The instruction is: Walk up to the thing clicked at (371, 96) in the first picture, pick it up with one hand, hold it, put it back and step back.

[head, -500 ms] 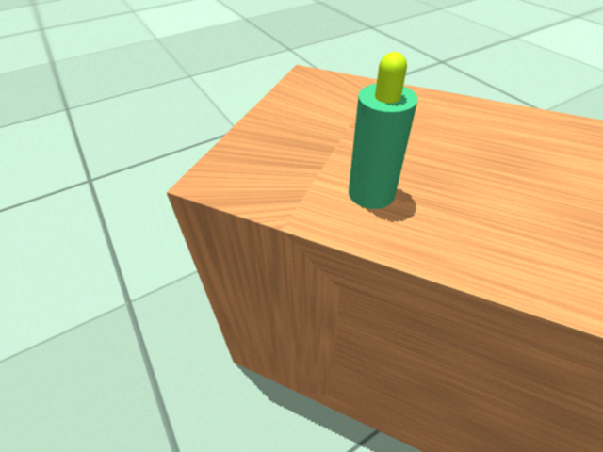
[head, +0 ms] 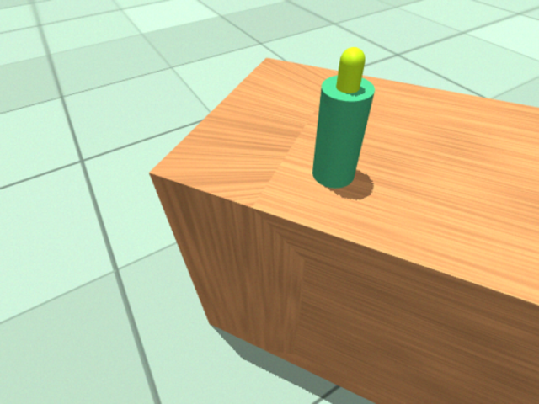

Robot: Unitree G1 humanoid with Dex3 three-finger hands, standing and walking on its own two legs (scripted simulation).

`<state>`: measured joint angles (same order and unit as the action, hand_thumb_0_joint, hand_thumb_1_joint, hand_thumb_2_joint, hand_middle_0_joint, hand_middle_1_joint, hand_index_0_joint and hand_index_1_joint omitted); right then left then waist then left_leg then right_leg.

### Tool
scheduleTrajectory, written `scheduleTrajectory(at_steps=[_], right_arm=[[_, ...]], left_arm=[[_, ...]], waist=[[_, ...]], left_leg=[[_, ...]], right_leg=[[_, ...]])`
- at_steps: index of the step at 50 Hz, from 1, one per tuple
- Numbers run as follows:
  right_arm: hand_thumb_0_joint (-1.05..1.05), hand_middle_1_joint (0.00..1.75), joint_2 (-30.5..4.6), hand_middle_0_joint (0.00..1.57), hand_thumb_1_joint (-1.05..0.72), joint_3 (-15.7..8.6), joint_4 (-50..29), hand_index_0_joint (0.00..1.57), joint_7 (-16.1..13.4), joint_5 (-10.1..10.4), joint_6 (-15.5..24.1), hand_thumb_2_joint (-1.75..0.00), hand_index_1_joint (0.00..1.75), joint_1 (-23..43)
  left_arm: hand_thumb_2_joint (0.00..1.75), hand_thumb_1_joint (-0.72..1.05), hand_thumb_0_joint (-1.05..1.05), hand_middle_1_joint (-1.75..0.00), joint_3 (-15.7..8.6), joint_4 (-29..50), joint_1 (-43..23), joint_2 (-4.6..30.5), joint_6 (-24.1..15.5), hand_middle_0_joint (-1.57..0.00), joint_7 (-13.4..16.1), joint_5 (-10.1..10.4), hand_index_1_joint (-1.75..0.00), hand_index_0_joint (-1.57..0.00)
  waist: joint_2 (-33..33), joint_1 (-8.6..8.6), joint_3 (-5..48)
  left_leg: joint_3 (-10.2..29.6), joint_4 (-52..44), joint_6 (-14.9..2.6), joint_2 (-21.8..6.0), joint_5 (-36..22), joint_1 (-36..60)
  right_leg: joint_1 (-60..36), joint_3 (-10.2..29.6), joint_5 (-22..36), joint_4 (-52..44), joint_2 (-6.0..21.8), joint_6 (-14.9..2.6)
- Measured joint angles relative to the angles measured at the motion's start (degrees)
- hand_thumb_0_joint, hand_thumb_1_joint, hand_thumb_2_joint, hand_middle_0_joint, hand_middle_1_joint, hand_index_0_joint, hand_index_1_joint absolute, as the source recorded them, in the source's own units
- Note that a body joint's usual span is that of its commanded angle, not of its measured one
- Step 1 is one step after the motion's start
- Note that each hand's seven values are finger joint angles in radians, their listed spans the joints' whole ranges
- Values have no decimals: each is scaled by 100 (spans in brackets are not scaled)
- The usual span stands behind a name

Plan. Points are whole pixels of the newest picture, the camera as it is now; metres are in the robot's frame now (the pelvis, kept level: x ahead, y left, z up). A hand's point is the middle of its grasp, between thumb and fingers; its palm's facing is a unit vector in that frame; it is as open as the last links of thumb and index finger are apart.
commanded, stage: stand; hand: left
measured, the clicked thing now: (342, 121) +0.54 -0.11 +0.14
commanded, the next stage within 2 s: walk up in 0.62 s
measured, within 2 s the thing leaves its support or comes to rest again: neither
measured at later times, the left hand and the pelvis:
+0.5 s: hand out of the picture +0.08 +0.25 -0.16, palm faces -0.02 -0.94 -0.34, open 7.4 cm; pelvis +0.00 +0.00 +0.00, yaw +0 degrees
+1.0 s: hand out of the picture +0.11 +0.18 -0.18, palm faces -0.23 -0.88 -0.41, open 7.4 cm; pelvis -0.03 -0.09 -0.05, yaw -12 degrees
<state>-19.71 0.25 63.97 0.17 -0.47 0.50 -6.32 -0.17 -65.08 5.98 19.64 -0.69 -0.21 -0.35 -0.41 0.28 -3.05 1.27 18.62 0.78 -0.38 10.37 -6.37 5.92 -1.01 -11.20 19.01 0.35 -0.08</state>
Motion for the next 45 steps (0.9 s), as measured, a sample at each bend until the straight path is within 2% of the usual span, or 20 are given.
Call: scheduleTrajectory(at_steps=[31, 33, 36, 39, 41, 45], right_arm=[[1, 30, -28, 20, -91, 15, 16, 20, -8, -1, 6, -89, 30, -28], [1, 30, 6, 20, -91, -106, -163, 20, -75, 19, 16, -89, 30, -15], [1, 31, 43, 20, -90, -345, -706, 21, -261, 28, 116, -89, 30, -80], [1, 31, -67, 21, -90, -482, -1078, 21, -404, -37, 154, -89, 30, -243], [1, 31, -220, 21, -90, -550, -1252, 21, -429, -93, 163, -89, 30, -355], [1, 31, -595, 21, -90, -658, -1513, 21, -331, -162, 138, -89, 30, -520]], left_arm=[[90, 91, 1, -30, 8, 32, 5, 10, -9, -20, 5, 5, -30, -20], [90, 90, 1, -30, -136, 334, 75, 94, 180, -20, -149, -124, -30, -20], [90, 90, 1, -30, -366, 844, 130, 347, 543, -20, -328, -239, -30, -20], [90, 91, 1, -30, -538, 1283, 193, 574, 735, -20, -452, -239, -30, -20], [90, 91, 1, -30, -627, 1524, 252, 677, 761, -20, -540, -226, -30, -20], [90, 91, 1, -30, -679, 1791, 375, 767, 674, -20, -593, -162, -30, -20]], waist=[[2, -8, 23], [86, 57, -28], [250, 77, -287], [346, 104, -460], [366, 120, -542], [266, 79, -659]], left_leg=[[-16, -60, 0, -8, 24, 61], [-149, 133, -19, -10, 115, -76], [-367, 488, -22, -100, 266, -269], [-506, 797, 57, -292, 408, -412], [-583, 1036, 114, -451, 532, -516], [-643, 1684, 244, -876, 869, -790]], right_leg=[[-62, 15, -10, -73, -6, 3], [285, 133, -167, 446, -7, -23], [1287, 325, -1232, 2659, -80, -20], [1945, 610, -1447, 4102, -59, -60], [2103, 728, -1392, 4174, 116, -31], [1904, 625, -1361, 3121, 471, -12]])
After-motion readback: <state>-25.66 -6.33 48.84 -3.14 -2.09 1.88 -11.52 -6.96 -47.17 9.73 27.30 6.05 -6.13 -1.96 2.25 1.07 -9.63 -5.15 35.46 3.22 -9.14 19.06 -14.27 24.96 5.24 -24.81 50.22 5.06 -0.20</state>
